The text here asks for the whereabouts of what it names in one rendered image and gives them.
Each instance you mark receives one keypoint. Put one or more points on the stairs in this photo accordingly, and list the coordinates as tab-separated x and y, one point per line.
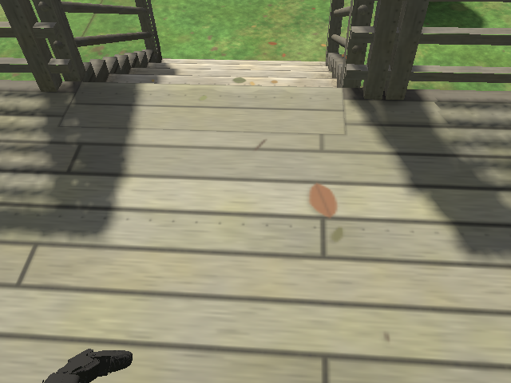
230	72

